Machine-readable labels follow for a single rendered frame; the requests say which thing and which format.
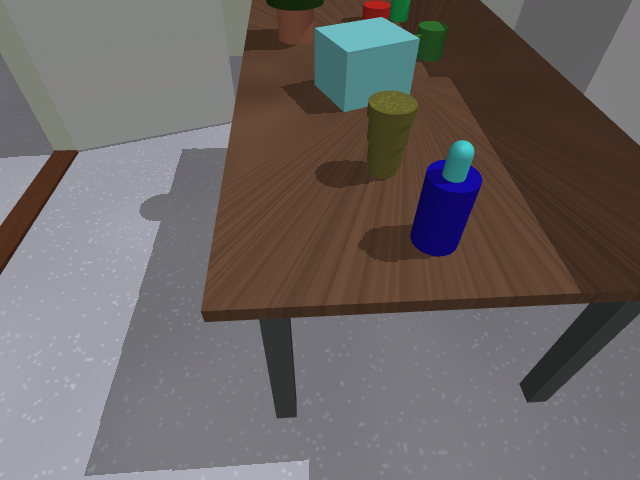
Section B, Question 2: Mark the table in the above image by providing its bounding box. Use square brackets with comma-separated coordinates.
[201, 0, 640, 418]

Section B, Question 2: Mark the potted plant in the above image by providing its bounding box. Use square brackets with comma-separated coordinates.
[266, 0, 324, 45]

